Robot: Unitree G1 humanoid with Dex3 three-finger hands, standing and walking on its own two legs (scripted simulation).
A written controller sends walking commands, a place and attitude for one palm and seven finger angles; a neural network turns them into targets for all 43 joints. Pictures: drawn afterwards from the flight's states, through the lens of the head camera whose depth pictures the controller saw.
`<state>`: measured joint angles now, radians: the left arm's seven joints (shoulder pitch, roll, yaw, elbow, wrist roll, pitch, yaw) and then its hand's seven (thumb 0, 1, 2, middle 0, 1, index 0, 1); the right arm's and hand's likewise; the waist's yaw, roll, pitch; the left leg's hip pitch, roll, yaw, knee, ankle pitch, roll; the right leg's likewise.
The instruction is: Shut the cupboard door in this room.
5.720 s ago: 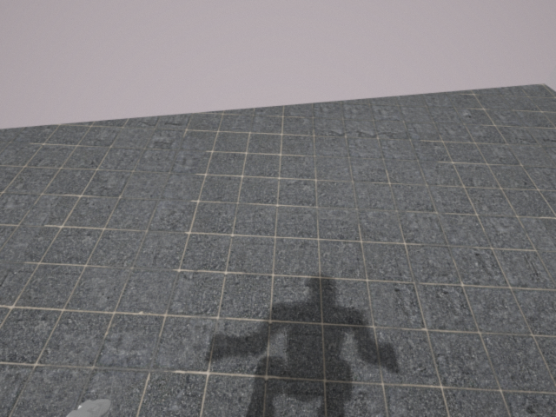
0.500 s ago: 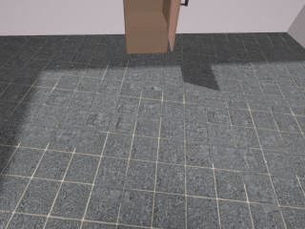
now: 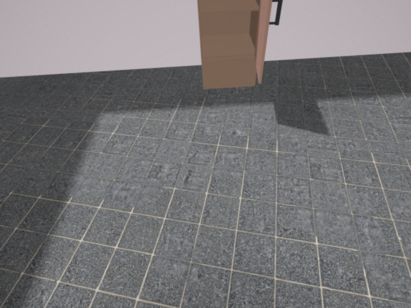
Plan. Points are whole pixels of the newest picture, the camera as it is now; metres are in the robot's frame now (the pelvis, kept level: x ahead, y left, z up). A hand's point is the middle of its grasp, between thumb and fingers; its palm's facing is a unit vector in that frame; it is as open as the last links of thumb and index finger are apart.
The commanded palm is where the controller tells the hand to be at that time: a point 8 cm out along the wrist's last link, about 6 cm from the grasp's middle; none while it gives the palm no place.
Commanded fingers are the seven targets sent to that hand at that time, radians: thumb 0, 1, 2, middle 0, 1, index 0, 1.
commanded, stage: turn or walk to find it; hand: left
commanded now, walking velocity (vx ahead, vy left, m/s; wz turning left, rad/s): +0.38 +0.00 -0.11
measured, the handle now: (274, 12) +1.58 -0.30 -0.04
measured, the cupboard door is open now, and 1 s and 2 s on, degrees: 84 84 84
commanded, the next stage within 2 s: stand and wait in 0.70 s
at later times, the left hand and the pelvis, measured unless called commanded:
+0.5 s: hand out of the picture +0.08 +0.23 -0.18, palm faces +0.00 -0.99 -0.16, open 7.4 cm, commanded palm none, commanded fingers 0.00 0.90 0.90 -0.20 -0.30 -0.20 -0.30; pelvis +0.11 +0.06 +0.00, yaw -4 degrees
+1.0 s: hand (168, 207) +0.41 +0.14 -0.16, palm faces -0.02 -0.98 -0.21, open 7.1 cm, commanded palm none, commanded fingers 0.00 0.90 0.90 -0.20 -0.30 -0.20 -0.30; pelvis +0.29 -0.02 +0.00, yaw -2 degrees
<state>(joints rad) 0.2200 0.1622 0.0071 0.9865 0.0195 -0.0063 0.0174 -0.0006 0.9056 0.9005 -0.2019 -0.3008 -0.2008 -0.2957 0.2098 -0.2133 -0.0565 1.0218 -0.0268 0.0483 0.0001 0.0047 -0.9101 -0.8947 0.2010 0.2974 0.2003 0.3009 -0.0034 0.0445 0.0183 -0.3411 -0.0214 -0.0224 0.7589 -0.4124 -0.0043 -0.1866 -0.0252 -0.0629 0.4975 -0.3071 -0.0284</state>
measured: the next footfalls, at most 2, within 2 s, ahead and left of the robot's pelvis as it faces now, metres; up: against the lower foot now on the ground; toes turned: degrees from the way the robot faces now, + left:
left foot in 0.30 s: +0.12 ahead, +0.16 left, +0.00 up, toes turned +7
right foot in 0.78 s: +0.37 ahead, -0.12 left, +0.00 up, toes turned -14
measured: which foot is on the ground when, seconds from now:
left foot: up 0.00-0.28, down 0.30-0.78, up 0.80-1.00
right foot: down 0.00-0.32, up 0.34-0.76, down 0.78-1.00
